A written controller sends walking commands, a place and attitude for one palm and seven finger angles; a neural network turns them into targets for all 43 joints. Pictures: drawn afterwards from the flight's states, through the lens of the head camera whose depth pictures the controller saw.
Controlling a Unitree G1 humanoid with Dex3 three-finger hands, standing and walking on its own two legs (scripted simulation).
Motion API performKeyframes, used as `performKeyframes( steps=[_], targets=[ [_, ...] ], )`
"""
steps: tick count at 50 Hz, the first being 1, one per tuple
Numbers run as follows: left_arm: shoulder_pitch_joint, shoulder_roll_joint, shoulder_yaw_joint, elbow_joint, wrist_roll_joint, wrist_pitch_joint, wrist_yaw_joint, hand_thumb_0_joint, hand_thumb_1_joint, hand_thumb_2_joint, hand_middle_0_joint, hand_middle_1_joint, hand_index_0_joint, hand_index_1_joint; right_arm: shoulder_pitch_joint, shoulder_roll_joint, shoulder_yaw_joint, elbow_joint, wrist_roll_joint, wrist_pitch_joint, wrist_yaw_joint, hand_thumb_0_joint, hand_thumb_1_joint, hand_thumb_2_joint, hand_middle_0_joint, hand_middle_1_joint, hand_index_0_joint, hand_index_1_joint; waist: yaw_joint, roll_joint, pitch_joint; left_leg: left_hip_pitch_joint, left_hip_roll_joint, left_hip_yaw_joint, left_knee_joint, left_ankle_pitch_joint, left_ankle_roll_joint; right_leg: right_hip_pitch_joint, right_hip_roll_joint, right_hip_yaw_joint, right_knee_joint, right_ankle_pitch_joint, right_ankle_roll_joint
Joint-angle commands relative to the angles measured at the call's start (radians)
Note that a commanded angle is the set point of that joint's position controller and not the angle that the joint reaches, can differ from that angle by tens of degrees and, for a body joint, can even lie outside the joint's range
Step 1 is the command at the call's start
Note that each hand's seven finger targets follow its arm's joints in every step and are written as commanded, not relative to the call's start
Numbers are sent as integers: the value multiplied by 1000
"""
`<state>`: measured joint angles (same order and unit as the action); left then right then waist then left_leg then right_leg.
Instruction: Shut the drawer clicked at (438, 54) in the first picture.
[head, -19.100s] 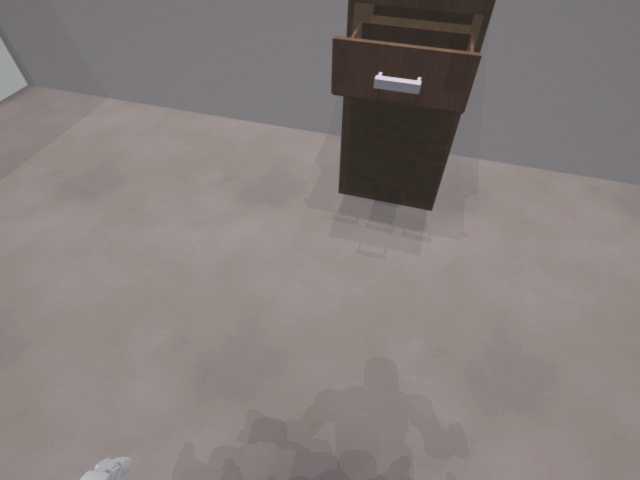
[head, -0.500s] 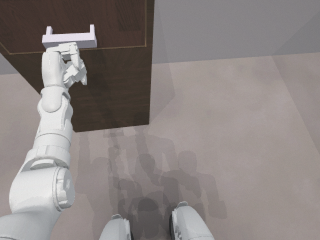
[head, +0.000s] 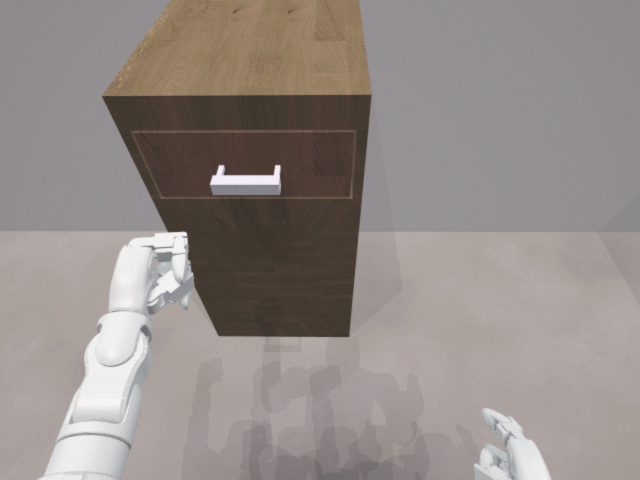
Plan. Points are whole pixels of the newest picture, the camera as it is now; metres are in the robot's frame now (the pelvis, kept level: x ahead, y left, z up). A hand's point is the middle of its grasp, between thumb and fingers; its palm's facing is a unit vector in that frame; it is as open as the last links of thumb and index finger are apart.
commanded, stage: draw the hand back to the body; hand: left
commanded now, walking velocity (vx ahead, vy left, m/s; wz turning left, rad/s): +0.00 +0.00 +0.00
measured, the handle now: (247, 177) +0.63 +0.16 -0.01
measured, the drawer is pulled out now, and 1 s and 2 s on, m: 0.00 0.00 0.00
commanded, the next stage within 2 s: step back with the hand held close in 0.74 s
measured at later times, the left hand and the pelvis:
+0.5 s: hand (52, 353) +0.20 +0.23 +0.17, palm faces +0.37 -0.85 -0.36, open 3.2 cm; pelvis +0.00 +0.00 +0.02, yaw +1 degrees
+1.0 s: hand (7, 370) +0.18 +0.25 +0.19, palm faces +0.41 -0.80 -0.44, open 3.2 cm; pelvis -0.01 +0.00 +0.02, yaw +1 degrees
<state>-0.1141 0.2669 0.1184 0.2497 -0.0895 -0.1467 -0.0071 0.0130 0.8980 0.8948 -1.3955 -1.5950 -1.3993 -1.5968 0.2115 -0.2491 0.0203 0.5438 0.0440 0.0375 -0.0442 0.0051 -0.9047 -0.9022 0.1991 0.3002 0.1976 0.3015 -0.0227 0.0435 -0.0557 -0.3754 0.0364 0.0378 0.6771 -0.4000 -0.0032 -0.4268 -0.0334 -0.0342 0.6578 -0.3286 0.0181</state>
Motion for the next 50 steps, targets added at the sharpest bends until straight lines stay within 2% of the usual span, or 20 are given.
performKeyframes(
  steps=[1,3,7,9,11,17,20,24,25,28,31,34,36,40,43,44,45,46,47,50],
  targets=[
    [-188,169,57,-358,24,-1,81,0,900,900,-1400,-1600,-1400,-1600,-106,-95,-22,-139,-10,-50,-38,0,-900,-900,200,300,200,300,25,-29,-171,140,-30,-7,-198,302,33,254,26,-7,-159,279,-39],
    [-137,162,59,-401,28,16,93,0,900,900,-1400,-1600,-1400,-1600,-115,-91,-17,-130,-15,-60,-45,0,-900,-900,200,300,200,300,29,-39,-149,183,-31,-2,-225,316,34,279,27,-9,-192,290,-36],
    [-32,154,62,-508,34,31,100,0,900,900,-1400,-1600,-1400,-1600,-134,-85,-8,-118,-27,-87,-48,0,-900,-900,200,300,200,300,42,8,-94,240,-29,-6,-283,340,29,320,29,-16,-244,290,-39],
    [29,157,74,-579,35,32,102,0,900,900,-1400,-1600,-1400,-1600,-140,-82,-7,-116,-34,-103,-45,0,-900,-900,200,300,200,300,50,19,-105,274,-28,-8,-297,380,26,348,31,-18,-255,316,-39],
    [112,157,87,-612,32,36,100,0,900,900,-1400,-1600,-1400,-1600,-141,-82,-7,-113,-40,-114,-42,0,-900,-900,200,300,200,300,54,-9,-70,274,-28,-11,-312,387,26,360,35,-21,-275,320,-37],
    [288,189,167,-769,35,34,105,0,900,900,-1400,-1600,-1400,-1600,-149,-73,-11,-107,-54,-137,-35,0,-900,-900,200,300,200,300,73,20,-58,296,-29,-7,-321,437,23,401,34,-19,-292,360,-36],
    [385,203,207,-819,34,31,107,0,900,900,-1400,-1600,-1400,-1600,-154,-75,-17,-103,-58,-148,-33,0,-900,-900,200,300,200,300,79,-19,-20,280,-26,-9,-322,430,23,398,39,-22,-304,350,-33],
    [491,223,259,-911,31,17,115,0,900,900,-1400,-1600,-1400,-1600,-148,-69,-21,-104,-57,-170,-33,0,-900,-900,200,300,200,300,90,9,-41,286,-25,-5,-314,424,25,405,31,-16,-298,348,-30],
    [525,228,271,-903,32,18,115,0,900,900,-1400,-1600,-1400,-1600,-151,-71,-22,-99,-58,-177,-35,0,-900,-900,200,300,200,300,93,-7,-11,275,-25,-8,-314,412,23,394,37,-17,-311,335,-32],
    [567,243,304,-971,31,5,121,0,900,900,-1400,-1600,-1400,-1600,-148,-70,-26,-102,-53,-194,-40,0,-900,-900,200,300,200,300,96,28,-10,278,-21,-8,-312,387,24,384,33,-13,-306,308,-31],
    [536,187,246,-903,37,11,118,0,900,900,-1400,-1600,-1400,-1600,-139,-77,-29,-82,-53,-203,-46,0,-900,-900,200,300,200,300,75,-34,86,262,-18,-8,-323,314,29,320,34,-15,-333,226,-26],
    [510,204,260,-910,45,0,129,0,900,900,-1400,-1600,-1400,-1600,-133,-81,-33,-75,-55,-215,-55,0,-900,-900,200,300,200,300,80,-24,52,275,-21,-10,-324,297,34,329,29,-13,-327,199,-27],
    [515,208,264,-917,46,-2,132,0,900,900,-1400,-1600,-1400,-1600,-135,-77,-31,-72,-57,-223,-57,0,-900,-900,200,300,200,300,87,18,32,278,-24,-10,-327,301,31,349,25,-9,-321,206,-30],
    [527,232,287,-930,49,-6,137,0,900,900,-1400,-1600,-1400,-1600,-145,-75,-29,-70,-59,-237,-58,0,-900,-900,200,300,200,300,99,26,26,275,-26,-14,-328,317,26,366,30,-8,-322,224,-33],
    [536,225,289,-931,44,-10,135,0,900,900,-1400,-1600,-1400,-1600,-142,-70,-29,-72,-60,-239,-57,0,-900,-900,200,300,200,300,98,-8,31,269,-24,-12,-328,329,27,375,29,-6,-320,244,-32],
    [454,327,413,-986,44,-54,138,0,900,900,-1400,-1600,-1400,-1600,-131,-99,-33,-105,-56,-203,-46,0,-900,-900,200,300,200,300,42,-23,122,173,-13,-17,-299,261,44,268,-18,88,-375,271,-33],
    [464,333,424,-958,52,-72,136,0,900,900,-1400,-1600,-1400,-1600,-132,-84,-32,-96,-59,-185,-47,0,-900,-900,200,300,200,300,46,-18,121,157,-20,-33,-293,235,41,269,-38,87,-386,258,-40],
    [600,247,364,-872,50,-68,129,0,900,900,-1400,-1600,-1400,-1600,-131,-80,-40,-89,-61,-168,-47,0,-900,-900,200,300,200,300,41,-46,102,173,-16,-29,-282,261,40,251,-44,82,-384,264,-39],
    [649,213,332,-868,48,-70,122,0,900,900,-1400,-1600,-1400,-1600,-126,-88,-46,-94,-63,-153,-40,0,-900,-900,200,300,200,300,37,-32,69,181,-12,-27,-281,297,38,261,-44,70,-372,289,-37],
    [695,214,324,-917,44,-88,120,0,900,900,-1400,-1600,-1400,-1600,-132,-97,-58,-112,-62,-127,-38,0,-900,-900,200,300,200,300,33,5,-23,184,-1,-31,-294,405,37,310,-36,32,-313,381,-26]
  ],
)
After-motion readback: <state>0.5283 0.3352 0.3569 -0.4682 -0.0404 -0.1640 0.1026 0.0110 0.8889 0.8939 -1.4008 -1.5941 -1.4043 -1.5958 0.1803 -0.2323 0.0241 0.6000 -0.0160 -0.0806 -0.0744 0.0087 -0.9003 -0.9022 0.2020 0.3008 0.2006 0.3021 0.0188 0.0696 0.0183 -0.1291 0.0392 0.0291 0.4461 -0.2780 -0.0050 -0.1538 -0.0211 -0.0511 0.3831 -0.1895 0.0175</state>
